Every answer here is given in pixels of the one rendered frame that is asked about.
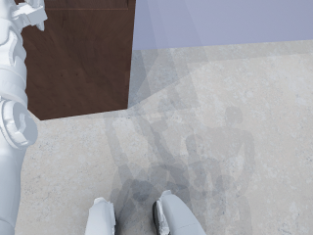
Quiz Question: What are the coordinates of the robot left hand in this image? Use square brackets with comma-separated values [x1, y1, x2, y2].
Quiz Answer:
[0, 0, 48, 33]

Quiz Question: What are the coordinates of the left robot thigh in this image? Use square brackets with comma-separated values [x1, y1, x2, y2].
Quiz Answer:
[84, 202, 116, 235]

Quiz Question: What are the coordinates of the cabinet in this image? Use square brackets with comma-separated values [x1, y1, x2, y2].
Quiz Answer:
[21, 0, 136, 120]

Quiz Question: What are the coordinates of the robot thigh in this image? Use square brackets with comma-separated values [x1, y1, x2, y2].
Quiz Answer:
[84, 202, 116, 235]
[156, 194, 206, 235]

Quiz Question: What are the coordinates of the left robot forearm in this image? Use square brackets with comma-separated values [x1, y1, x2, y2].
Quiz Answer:
[0, 18, 28, 109]

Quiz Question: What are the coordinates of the right robot thigh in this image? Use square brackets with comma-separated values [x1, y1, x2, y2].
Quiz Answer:
[156, 194, 206, 235]

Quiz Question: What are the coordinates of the left robot upper arm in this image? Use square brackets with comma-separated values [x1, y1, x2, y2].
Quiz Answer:
[0, 99, 38, 235]

